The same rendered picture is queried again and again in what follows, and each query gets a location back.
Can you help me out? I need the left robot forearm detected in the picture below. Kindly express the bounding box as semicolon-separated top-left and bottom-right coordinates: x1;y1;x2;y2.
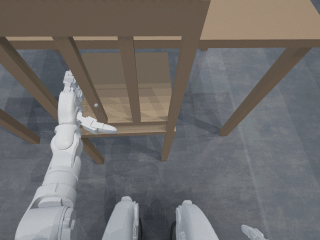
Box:
14;123;83;240

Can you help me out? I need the table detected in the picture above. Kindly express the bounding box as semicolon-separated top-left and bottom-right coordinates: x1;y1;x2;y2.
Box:
0;0;320;144

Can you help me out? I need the chair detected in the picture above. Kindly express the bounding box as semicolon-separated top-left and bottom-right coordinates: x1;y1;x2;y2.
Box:
0;0;211;165

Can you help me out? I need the left robot upper arm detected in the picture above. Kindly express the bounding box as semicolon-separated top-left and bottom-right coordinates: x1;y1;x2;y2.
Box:
17;206;77;240

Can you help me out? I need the right robot shin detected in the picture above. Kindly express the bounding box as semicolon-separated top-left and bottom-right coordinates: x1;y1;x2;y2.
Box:
175;200;192;240

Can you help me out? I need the right robot thigh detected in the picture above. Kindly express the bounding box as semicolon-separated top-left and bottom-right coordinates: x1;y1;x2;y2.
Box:
175;204;219;240

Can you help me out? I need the robot right hand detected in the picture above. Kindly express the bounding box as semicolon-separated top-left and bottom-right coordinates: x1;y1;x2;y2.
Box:
241;224;268;240

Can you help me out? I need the robot left hand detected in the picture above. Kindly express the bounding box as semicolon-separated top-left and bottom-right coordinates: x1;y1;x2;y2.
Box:
57;70;118;135

